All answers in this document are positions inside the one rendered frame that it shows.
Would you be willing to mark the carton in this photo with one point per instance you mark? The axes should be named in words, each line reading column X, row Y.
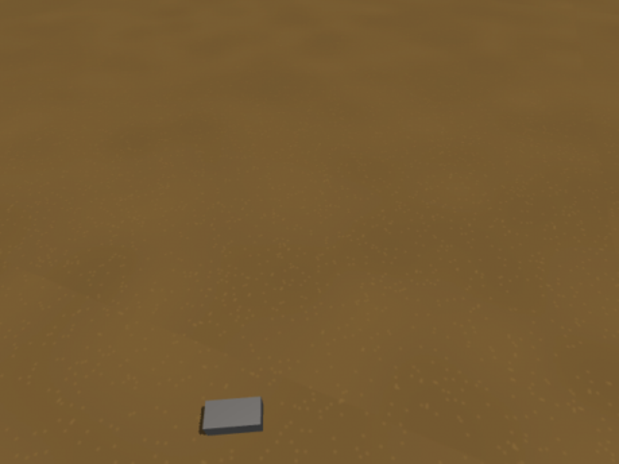
column 235, row 415

